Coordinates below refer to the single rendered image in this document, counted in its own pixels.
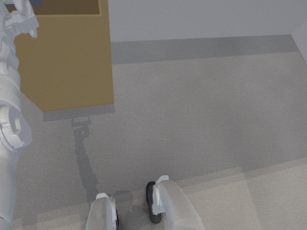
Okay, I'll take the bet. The robot thigh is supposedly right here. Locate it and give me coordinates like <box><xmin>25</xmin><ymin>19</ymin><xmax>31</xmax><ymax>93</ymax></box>
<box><xmin>153</xmin><ymin>179</ymin><xmax>205</xmax><ymax>230</ymax></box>
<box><xmin>85</xmin><ymin>196</ymin><xmax>117</xmax><ymax>230</ymax></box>

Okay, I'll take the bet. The right robot thigh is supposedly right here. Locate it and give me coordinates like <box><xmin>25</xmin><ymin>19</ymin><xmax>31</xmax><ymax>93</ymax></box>
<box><xmin>153</xmin><ymin>179</ymin><xmax>205</xmax><ymax>230</ymax></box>

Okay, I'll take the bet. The drawer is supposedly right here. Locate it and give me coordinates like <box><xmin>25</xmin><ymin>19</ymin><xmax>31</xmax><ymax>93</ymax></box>
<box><xmin>7</xmin><ymin>0</ymin><xmax>100</xmax><ymax>15</ymax></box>

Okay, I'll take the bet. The robot left hand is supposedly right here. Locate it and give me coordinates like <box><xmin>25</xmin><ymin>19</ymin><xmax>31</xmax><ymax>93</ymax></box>
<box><xmin>0</xmin><ymin>0</ymin><xmax>39</xmax><ymax>42</ymax></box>

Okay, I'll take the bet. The left robot thigh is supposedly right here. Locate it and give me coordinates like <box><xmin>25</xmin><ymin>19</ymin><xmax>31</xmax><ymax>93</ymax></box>
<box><xmin>85</xmin><ymin>196</ymin><xmax>117</xmax><ymax>230</ymax></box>

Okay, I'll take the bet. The cabinet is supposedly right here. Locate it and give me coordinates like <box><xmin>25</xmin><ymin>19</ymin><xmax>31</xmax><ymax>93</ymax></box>
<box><xmin>13</xmin><ymin>0</ymin><xmax>114</xmax><ymax>112</ymax></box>

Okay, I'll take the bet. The robot left forearm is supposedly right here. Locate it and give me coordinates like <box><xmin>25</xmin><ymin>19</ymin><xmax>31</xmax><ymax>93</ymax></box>
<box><xmin>0</xmin><ymin>30</ymin><xmax>22</xmax><ymax>114</ymax></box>

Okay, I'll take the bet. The left robot upper arm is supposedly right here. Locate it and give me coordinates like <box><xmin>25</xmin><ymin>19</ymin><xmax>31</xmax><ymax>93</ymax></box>
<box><xmin>0</xmin><ymin>104</ymin><xmax>33</xmax><ymax>230</ymax></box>

